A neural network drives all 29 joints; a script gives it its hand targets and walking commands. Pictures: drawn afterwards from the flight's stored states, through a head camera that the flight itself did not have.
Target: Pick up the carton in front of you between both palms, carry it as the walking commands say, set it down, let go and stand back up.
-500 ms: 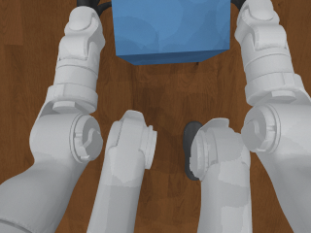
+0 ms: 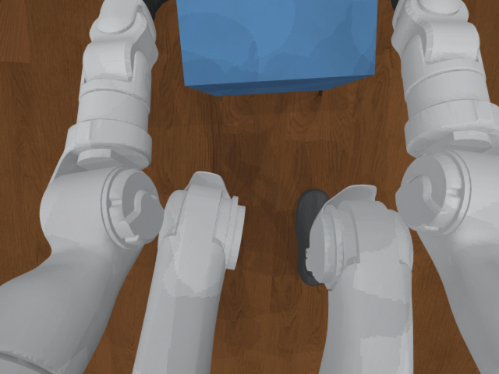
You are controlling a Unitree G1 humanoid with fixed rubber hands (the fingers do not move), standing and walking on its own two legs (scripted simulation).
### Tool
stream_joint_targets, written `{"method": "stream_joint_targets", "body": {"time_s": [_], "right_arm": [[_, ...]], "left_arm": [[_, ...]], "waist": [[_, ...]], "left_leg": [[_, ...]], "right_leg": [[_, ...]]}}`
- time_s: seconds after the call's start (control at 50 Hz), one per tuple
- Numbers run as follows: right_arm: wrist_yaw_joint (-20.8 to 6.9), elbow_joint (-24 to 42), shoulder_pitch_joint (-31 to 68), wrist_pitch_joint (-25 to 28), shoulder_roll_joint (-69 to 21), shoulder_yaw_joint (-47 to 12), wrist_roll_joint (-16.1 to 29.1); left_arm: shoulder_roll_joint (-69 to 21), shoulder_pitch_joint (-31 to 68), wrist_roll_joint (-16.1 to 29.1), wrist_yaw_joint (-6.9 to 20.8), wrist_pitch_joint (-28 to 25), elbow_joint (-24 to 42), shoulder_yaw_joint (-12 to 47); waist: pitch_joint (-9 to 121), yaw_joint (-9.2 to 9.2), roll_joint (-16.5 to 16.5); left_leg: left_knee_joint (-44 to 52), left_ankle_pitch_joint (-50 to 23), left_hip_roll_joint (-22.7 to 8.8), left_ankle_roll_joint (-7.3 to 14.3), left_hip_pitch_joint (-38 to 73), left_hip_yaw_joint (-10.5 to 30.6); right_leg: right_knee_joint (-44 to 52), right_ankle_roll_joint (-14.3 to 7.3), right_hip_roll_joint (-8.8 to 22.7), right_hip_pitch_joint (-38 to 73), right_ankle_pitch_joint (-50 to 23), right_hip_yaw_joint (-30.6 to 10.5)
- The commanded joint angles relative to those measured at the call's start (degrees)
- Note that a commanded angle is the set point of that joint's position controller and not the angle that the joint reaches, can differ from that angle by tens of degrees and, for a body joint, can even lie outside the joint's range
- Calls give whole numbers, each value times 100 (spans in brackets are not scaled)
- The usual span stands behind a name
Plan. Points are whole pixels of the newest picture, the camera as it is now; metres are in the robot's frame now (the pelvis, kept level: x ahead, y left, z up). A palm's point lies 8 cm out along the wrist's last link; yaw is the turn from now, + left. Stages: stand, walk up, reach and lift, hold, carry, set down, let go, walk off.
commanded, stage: set down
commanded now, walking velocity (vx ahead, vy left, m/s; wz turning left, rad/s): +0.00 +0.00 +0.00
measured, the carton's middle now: (271, 15) +0.54 +0.01 -0.24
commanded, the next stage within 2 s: let go in 1.48 s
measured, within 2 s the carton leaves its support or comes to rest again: neither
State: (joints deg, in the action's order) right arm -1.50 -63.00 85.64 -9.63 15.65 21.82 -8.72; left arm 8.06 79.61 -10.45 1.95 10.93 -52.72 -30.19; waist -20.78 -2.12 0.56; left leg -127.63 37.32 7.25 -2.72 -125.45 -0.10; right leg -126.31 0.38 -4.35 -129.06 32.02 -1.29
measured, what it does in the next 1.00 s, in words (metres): rises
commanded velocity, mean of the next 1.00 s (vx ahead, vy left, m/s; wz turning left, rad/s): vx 0.00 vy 0.00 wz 0.00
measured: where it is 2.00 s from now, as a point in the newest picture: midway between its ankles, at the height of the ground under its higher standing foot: (260, 253)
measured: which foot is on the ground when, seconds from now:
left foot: down 0.00-1.00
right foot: down 0.00-1.00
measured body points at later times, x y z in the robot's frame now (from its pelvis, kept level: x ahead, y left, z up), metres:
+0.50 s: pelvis +0.00 +0.00 -0.02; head +0.37 +0.00 +0.23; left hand +0.54 +0.21 -0.18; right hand +0.58 -0.18 -0.18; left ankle +0.10 +0.11 -0.33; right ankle +0.12 -0.11 -0.33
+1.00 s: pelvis +0.01 +0.00 +0.10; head +0.35 -0.01 +0.40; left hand +0.55 +0.20 -0.02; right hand +0.58 -0.18 -0.02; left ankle +0.10 +0.11 -0.33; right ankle +0.11 -0.11 -0.33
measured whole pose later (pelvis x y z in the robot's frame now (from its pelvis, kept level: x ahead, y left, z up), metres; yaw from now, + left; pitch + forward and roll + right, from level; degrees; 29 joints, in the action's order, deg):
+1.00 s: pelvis +0.01 +0.00 +0.10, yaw +1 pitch +45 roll +2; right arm 3.2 -55.6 74.1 -8.3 21.2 10.6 4.5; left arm 14.1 69.4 5.9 -6.7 8.4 -49.7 -15.4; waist -3.0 -2.7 -0.1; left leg -106.5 32.6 3.3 -0.1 -118.7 -0.8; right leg -106.0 -0.7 -2.3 -120.6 30.1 -0.5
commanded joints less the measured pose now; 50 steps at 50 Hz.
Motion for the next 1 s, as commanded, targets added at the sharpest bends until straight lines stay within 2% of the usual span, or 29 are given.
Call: {"method": "stream_joint_targets", "body": {"time_s": [0.0,0.06,0.08,0.12,0.14,0.16,0.22,0.24,0.26,0.3,0.34,0.38,0.44,0.5,0.6,0.7,0.74,0.8,0.84,0.9,0.94,0.98], "right_arm": [[-773,-619,1352,-123,-2926,-994,55],[-590,-677,1131,17,-2122,-912,34],[-349,-653,838,127,-1165,-681,10],[100,-600,530,348,494,-602,153],[324,-474,465,475,1183,-619,330],[473,-264,775,625,1449,-641,555],[645,814,1726,968,1415,-1169,1503],[654,908,1712,1013,1386,-1405,1706],[631,687,1527,992,1333,-1642,1810],[570,509,1394,906,1351,-1872,1933],[603,623,1473,867,1640,-1762,2041],[643,791,1504,821,1788,-1860,2254],[653,686,1409,645,1739,-2039,2304],[697,810,1505,453,1606,-2043,2344],[760,887,1498,130,1673,-1647,2009],[590,44,884,129,1396,-1199,1451],[506,41,702,197,1214,-1066,1272],[434,337,554,313,1086,-1000,1195],[426,649,463,348,1115,-1011,1222],[470,1514,464,296,1281,-1066,1323],[509,2028,477,157,1388,-1080,1359],[514,2146,409,-41,1364,-1141,1361]], "left_arm": [[-2699,1666,101,648,99,-669,1259],[-1878,1360,118,463,-39,-774,1145],[-934,1022,66,235,-146,-744,885],[616,636,152,-235,-382,-650,717],[1264,554,322,-465,-521,-654,705],[1508,831,586,-604,-666,-605,736],[1476,1557,1565,-783,-1024,361,1386],[1492,1577,1780,-801,-1056,405,1640],[1466,1413,1903,-782,-1029,106,1849],[1528,1376,2092,-744,-962,-148,2085],[1758,1362,2270,-822,-878,-131,2011],[1915,1389,2439,-937,-846,98,2071],[2019,1280,2438,-998,-750,59,2116],[2054,1397,2515,-1055,-605,450,2098],[1733,1518,2438,-1100,-247,648,2132],[1368,976,1897,-956,-201,-207,1770],[1205,727,1691,-875,-261,-283,1593],[1158,492,1554,-817,-388,-47,1419],[1296,426,1527,-838,-445,328,1358],[1562,406,1609,-888,-422,1123,1350],[1689,343,1691,-888,-306,1500,1390],[1705,210,1772,-845,-144,1544,1472]], "waist": [[3818,-58,-30],[3933,-37,4],[3997,-35,6],[4379,-54,3],[4588,-52,22],[4861,-66,18],[6395,-107,62],[6756,-122,106],[6783,-136,192],[6791,-45,364],[7159,48,413],[7647,-73,275],[7843,-271,221],[8239,-256,349],[7871,-2,131],[6381,41,85],[6333,-18,82],[6943,-141,115],[7691,-198,175],[8938,-213,377],[9474,-206,527],[9407,-203,630]], "left_leg": [[1170,-980,-28,204,1255,-169],[1123,-1101,-109,121,1462,-168],[1115,-1138,-157,44,1577,-196],[1122,-1328,-232,-57,1853,-226],[1120,-1465,-255,-69,1909,-216],[1014,-1683,-243,-77,1824,-197],[642,-3101,-277,-67,2217,-97],[603,-3399,-308,-19,2319,-37],[621,-3435,-349,16,2375,-2],[664,-3220,-421,61,2652,32],[681,-3073,-411,82,3041,22],[733,-2991,-417,75,3268,-62],[955,-2590,-443,75,3181,-212],[1205,-2232,-427,121,3256,-328],[1885,-1511,-376,165,3383,-361],[2337,-1080,-391,138,2729,-213],[2488,-1273,-359,110,2653,-211],[2700,-1932,-305,76,2864,-225],[2847,-2440,-279,61,3219,-240],[3082,-2981,-244,71,3764,-284],[3316,-3061,-214,89,3949,-346],[3608,-2863,-206,107,3933,-392]], "right_leg": [[800,-169,-184,2138,-747,63],[771,-110,-108,2371,-875,73],[772,-47,-64,2463,-902,89],[749,22,18,2680,-1047,69],[735,39,54,2785,-1185,48],[640,41,111,2880,-1420,2],[225,22,204,3667,-3025,-171],[146,-1,212,3867,-3348,-204],[126,-5,244,3854,-3341,-189],[211,39,329,3778,-2955,-83],[327,60,318,3755,-2656,23],[383,11,325,4010,-2523,23],[515,-33,324,4419,-2243,36],[770,-56,272,4739,-1883,127],[1468,-125,208,4347,-1057,285],[2005,-106,235,3161,-526,252],[2162,-96,205,3132,-722,228],[2331,-71,128,3627,-1420,188],[2450,-47,74,4242,-1983,164],[2709,-15,-4,5324,-2683,156],[2943,-2,-34,5979,-2921,172],[3210,16,-24,6301,-2819,192]]}}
